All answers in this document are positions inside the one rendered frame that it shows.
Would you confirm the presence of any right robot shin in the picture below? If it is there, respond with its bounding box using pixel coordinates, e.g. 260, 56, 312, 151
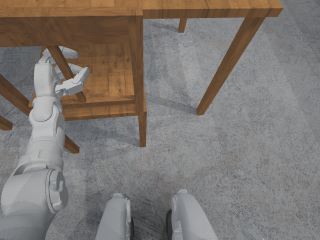
171, 189, 188, 240

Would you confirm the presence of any right robot hand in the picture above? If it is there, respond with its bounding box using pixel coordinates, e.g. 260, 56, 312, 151
242, 228, 265, 240

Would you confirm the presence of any left robot upper arm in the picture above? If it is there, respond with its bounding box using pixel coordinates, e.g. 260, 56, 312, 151
0, 168, 69, 240

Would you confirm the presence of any left robot forearm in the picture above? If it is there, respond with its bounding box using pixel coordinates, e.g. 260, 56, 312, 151
1, 96, 66, 216

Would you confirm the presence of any chair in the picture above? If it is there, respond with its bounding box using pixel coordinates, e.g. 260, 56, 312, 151
0, 6, 147, 154

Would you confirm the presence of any table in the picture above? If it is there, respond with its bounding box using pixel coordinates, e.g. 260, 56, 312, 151
0, 0, 283, 131

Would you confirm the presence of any robot left thigh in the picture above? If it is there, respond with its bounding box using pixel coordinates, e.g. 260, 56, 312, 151
95, 197, 132, 240

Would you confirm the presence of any left robot hand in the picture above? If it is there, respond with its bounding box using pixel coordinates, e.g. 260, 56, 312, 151
34, 46, 90, 102

